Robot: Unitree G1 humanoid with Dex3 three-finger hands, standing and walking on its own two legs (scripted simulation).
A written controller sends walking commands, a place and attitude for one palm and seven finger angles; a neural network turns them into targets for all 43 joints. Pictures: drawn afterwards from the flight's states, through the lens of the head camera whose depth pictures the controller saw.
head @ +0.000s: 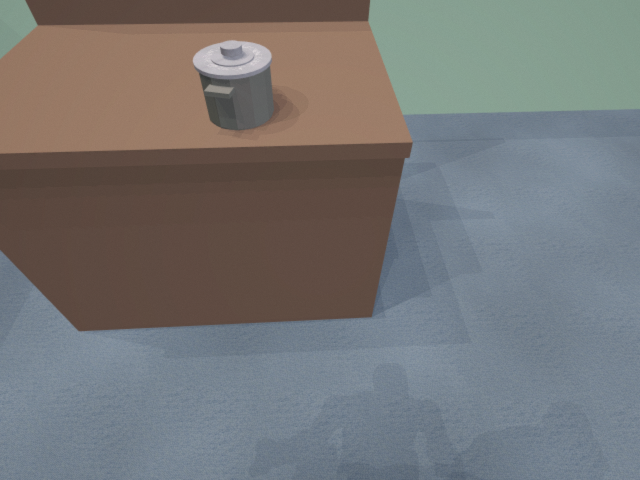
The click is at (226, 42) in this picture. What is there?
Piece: lid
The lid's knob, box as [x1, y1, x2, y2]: [220, 40, 241, 56]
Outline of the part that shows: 220,44 221,53 223,55 233,56 241,53 241,44 238,41 230,40 222,42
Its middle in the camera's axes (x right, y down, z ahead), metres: -0.18 -0.38 +0.78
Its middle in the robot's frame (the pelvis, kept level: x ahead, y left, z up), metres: +0.85 +0.23 +0.14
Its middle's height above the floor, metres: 0.92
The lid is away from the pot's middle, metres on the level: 0.00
